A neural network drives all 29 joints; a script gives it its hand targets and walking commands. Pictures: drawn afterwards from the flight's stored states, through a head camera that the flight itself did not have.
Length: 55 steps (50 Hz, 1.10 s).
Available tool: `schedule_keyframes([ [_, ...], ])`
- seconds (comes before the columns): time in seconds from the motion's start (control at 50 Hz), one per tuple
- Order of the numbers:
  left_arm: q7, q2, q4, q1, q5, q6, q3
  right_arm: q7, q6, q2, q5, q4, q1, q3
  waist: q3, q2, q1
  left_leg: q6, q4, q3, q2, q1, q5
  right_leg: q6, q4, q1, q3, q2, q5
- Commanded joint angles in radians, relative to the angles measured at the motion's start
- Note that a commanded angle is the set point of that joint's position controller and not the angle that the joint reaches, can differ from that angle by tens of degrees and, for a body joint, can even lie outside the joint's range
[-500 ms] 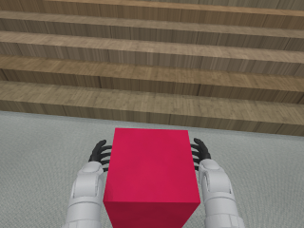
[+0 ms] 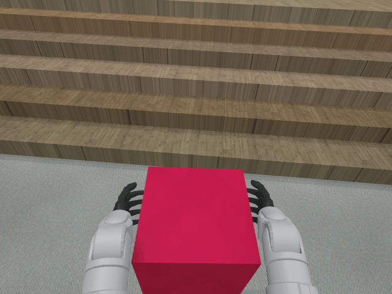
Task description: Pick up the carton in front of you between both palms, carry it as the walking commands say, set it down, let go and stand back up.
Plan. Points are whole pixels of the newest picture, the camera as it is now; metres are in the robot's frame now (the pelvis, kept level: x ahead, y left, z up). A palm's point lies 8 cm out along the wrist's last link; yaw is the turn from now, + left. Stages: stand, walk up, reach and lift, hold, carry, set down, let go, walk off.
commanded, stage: hold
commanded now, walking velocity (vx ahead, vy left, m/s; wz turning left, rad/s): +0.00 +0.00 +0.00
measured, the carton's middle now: (193, 236) +0.28 +0.00 -0.03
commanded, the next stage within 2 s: carry in 0.64 s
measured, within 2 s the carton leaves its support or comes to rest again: neither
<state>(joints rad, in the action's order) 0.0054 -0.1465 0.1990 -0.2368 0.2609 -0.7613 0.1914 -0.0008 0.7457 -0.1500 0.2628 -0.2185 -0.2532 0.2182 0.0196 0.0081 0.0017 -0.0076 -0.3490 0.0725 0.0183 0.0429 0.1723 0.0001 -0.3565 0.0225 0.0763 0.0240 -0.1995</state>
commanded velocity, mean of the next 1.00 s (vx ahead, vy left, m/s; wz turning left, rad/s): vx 0.20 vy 0.00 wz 0.00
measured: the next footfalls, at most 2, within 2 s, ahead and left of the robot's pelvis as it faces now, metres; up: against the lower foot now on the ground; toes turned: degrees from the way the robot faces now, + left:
left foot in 1.12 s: +0.24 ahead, +0.09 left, +0.00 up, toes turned +8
right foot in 1.54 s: +0.56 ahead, -0.15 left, +0.00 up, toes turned -16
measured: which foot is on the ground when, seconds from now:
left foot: down 0.00-0.82, up 0.84-1.00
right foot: down 0.00-1.00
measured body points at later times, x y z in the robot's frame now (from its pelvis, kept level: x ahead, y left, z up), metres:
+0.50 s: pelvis -0.01 +0.00 +0.00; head -0.05 +0.01 +0.45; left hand +0.30 +0.15 +0.04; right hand +0.30 -0.15 +0.04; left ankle +0.02 +0.13 -0.75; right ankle +0.01 -0.12 -0.75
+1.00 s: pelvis +0.08 -0.01 +0.00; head +0.06 -0.02 +0.45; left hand +0.37 +0.12 +0.09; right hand +0.37 -0.18 +0.09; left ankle +0.10 +0.11 -0.71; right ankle +0.01 -0.12 -0.75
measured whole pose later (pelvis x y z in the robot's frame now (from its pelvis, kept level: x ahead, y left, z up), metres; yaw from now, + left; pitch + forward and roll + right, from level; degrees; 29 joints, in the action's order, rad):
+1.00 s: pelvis +0.08 -0.01 +0.00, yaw -1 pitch +5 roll +2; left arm -0.07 -0.13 -0.25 -0.13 0.13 -0.99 0.07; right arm 0.06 0.99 -0.13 0.13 0.25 -0.14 0.12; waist -0.16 0.03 0.00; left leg -0.01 -0.71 -0.11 -0.02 0.45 0.39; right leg -0.02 -0.34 0.15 -0.02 -0.03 -0.28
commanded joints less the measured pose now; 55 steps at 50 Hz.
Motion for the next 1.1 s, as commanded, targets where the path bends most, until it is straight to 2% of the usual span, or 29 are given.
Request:
schedule_keyframes([
  [0.0, 0.216, -0.872, -0.034, -0.479, -0.224, 0.025, -0.488, -0.226, -0.008, -0.885, -0.224, 0.008, -0.451, -0.498, -0.140, -0.003, -0.005, 0.008, 0.042, -0.002, 0.067, -0.044, -0.059, 0.003, 0.064, 0.042, 0.002, 0.057, 0.076],
  [0.12, 0.224, -0.903, -0.024, -0.562, -0.233, 0.035, -0.500, -0.237, -0.020, -0.909, -0.229, -0.003, -0.532, -0.507, -0.183, -0.005, -0.003, 0.009, 0.025, -0.005, 0.063, -0.049, -0.030, 0.001, 0.049, 0.054, -0.003, 0.055, 0.042],
  [0.28, 0.225, -0.914, 0.013, -0.588, -0.226, 0.037, -0.491, -0.239, -0.026, -0.904, -0.215, -0.040, -0.554, -0.488, -0.186, -0.007, 0.002, 0.005, 0.027, -0.008, 0.062, -0.053, -0.006, -0.003, 0.050, 0.067, -0.006, 0.055, 0.014],
  [0.6, 0.214, -0.913, -0.034, -0.501, -0.235, 0.029, -0.502, -0.237, -0.021, -0.891, -0.230, 0.015, -0.480, -0.508, -0.214, -0.009, -0.002, -0.001, 0.030, 0.000, 0.064, -0.092, -0.151, 0.000, 0.050, 0.027, 0.000, 0.064, 0.142],
  [0.62, 0.216, -0.917, -0.039, -0.544, -0.250, 0.021, -0.522, -0.239, -0.012, -0.899, -0.240, 0.018, -0.512, -0.522, -0.232, -0.033, 0.000, 0.015, -0.043, -0.024, -0.121, 0.029, -0.006, -0.014, -0.032, 0.148, 0.003, -0.110, 0.025],
  [0.66, 0.216, -0.923, -0.078, -0.553, -0.275, 0.018, -0.552, -0.235, -0.006, -0.902, -0.259, 0.056, -0.505, -0.544, -0.227, -0.052, 0.002, 0.034, 0.043, 0.052, -0.120, 0.116, 0.461, -0.016, -0.027, 0.239, 0.017, -0.078, -0.372],
  [0.68, 0.213, -0.928, -0.110, -0.572, -0.291, 0.015, -0.578, -0.231, -0.002, -0.907, -0.274, 0.087, -0.513, -0.568, -0.204, -0.068, 0.006, 0.050, 0.070, 0.093, -0.142, 0.133, 0.592, -0.010, -0.065, 0.309, 0.001, -0.058, -0.455],
  [0.7, 0.211, -0.929, -0.138, -0.581, -0.305, 0.010, -0.600, -0.224, 0.003, -0.907, -0.284, 0.119, -0.524, -0.590, -0.201, -0.105, 0.007, 0.071, 0.094, 0.141, -0.177, 0.122, 0.595, -0.001, -0.139, 0.349, -0.040, -0.038, -0.396],
  [0.72, 0.208, -0.934, -0.164, -0.580, -0.324, 0.003, -0.625, -0.216, 0.011, -0.909, -0.294, 0.143, -0.514, -0.612, -0.229, -0.151, 0.009, 0.098, 0.126, 0.195, -0.220, 0.107, 0.533, 0.009, -0.227, 0.351, -0.102, -0.013, -0.256],
  [0.74, 0.205, -0.932, -0.195, -0.578, -0.345, -0.007, -0.659, -0.205, 0.023, -0.912, -0.303, 0.172, -0.484, -0.639, -0.254, -0.160, 0.009, 0.119, 0.131, 0.213, -0.246, 0.114, 0.443, 0.009, -0.225, 0.326, -0.127, -0.014, -0.171],
  [0.78, 0.194, -0.937, -0.268, -0.566, -0.389, -0.037, -0.721, -0.181, 0.056, -0.902, -0.322, 0.264, -0.455, -0.691, -0.320, -0.109, 0.005, 0.115, 0.054, 0.117, -0.209, 0.203, 0.401, -0.014, -0.072, 0.157, -0.142, -0.026, -0.169],
  [0.8, 0.185, -0.937, -0.304, -0.556, -0.401, -0.056, -0.742, -0.171, 0.079, -0.900, -0.342, 0.322, -0.473, -0.720, -0.331, -0.047, -0.003, 0.080, -0.045, 0.023, -0.154, 0.270, 0.414, -0.031, 0.010, 0.094, -0.064, -0.070, -0.236],
  [0.82, 0.172, -0.915, -0.325, -0.521, -0.397, -0.077, -0.734, -0.164, 0.106, -0.900, -0.361, 0.367, -0.490, -0.748, -0.302, 0.147, -0.017, 0.026, -0.266, -0.097, -0.077, 0.426, 0.377, -0.084, 0.118, 0.025, 0.184, -0.224, -0.402],
  [0.84, 0.156, -0.898, -0.342, -0.471, -0.392, -0.100, -0.727, -0.156, 0.130, -0.890, -0.374, 0.395, -0.481, -0.766, -0.239, 0.264, -0.025, -0.001, -0.413, -0.171, -0.026, 0.639, 0.335, -0.152, 0.201, -0.073, 0.401, -0.357, -0.428],
  [0.86, 0.137, -0.882, -0.384, -0.438, -0.386, -0.122, -0.728, -0.149, 0.152, -0.873, -0.397, 0.435, -0.498, -0.791, -0.203, 0.235, -0.026, 0.007, -0.455, -0.145, -0.065, 0.715, 0.339, -0.204, 0.200, -0.095, 0.452, -0.398, -0.262],
  [0.88, 0.120, -0.865, -0.428, -0.415, -0.380, -0.144, -0.727, -0.142, 0.174, -0.869, -0.417, 0.459, -0.485, -0.810, -0.221, 0.156, -0.028, 0.010, -0.463, -0.133, -0.078, 0.737, 0.336, -0.212, 0.177, -0.125, 0.400, -0.385, -0.133],
  [0.9, 0.104, -0.856, -0.470, -0.394, -0.383, -0.165, -0.732, -0.131, 0.194, -0.864, -0.430, 0.480, -0.451, -0.821, -0.257, 0.112, -0.029, 0.010, -0.440, -0.141, -0.080, 0.732, 0.314, -0.198, 0.153, -0.159, 0.320, -0.362, -0.031],
  [0.92, 0.088, -0.848, -0.519, -0.375, -0.390, -0.185, -0.739, -0.118, 0.214, -0.860, -0.438, 0.504, -0.406, -0.830, -0.290, 0.108, -0.028, 0.007, -0.406, -0.170, -0.064, 0.696, 0.268, -0.176, 0.131, -0.170, 0.235, -0.325, 0.054],
  [0.94, 0.074, -0.843, -0.556, -0.356, -0.399, -0.206, -0.744, -0.102, 0.235, -0.858, -0.440, 0.526, -0.362, -0.829, -0.316, 0.128, -0.028, 0.002, -0.364, -0.195, -0.048, 0.650, 0.213, -0.157, 0.116, -0.169, 0.164, -0.292, 0.129],
  [0.96, 0.059, -0.827, -0.590, -0.310, -0.405, -0.228, -0.748, -0.084, 0.258, -0.848, -0.443, 0.558, -0.311, -0.828, -0.328, 0.152, -0.028, -0.002, -0.323, -0.214, -0.034, 0.609, 0.186, -0.146, 0.107, -0.160, 0.119, -0.275, 0.174],
  [1.0, 0.025, -0.797, -0.646, -0.237, -0.411, -0.276, -0.745, -0.043, 0.303, -0.820, -0.435, 0.619, -0.234, -0.806, -0.321, 0.172, -0.031, -0.007, -0.236, -0.251, -0.017, 0.538, 0.144, -0.142, 0.096, -0.117, 0.066, -0.264, 0.194],
  [1.04, -0.010, -0.769, -0.693, -0.181, -0.420, -0.318, -0.737, -0.002, 0.343, -0.788, -0.421, 0.663, -0.161, -0.771, -0.303, 0.162, -0.026, -0.008, -0.113, -0.290, -0.004, 0.394, 0.058, -0.128, 0.054, -0.012, 0.013, -0.251, 0.145],
  [1.06, -0.027, -0.756, -0.718, -0.157, -0.428, -0.336, -0.735, 0.019, 0.359, -0.772, -0.411, 0.682, -0.125, -0.750, -0.314, 0.129, -0.018, -0.002, -0.033, -0.320, 0.015, 0.227, 0.003, -0.105, -0.022, 0.088, -0.039, -0.230, 0.142],
  [1.08, -0.044, -0.739, -0.746, -0.139, -0.434, -0.351, -0.735, 0.039, 0.373, -0.756, -0.401, 0.696, -0.083, -0.728, -0.348, 0.086, -0.011, 0.012, -0.025, -0.307, -0.007, 0.012, -0.005, -0.078, -0.114, 0.225, -0.080, -0.209, 0.151],
])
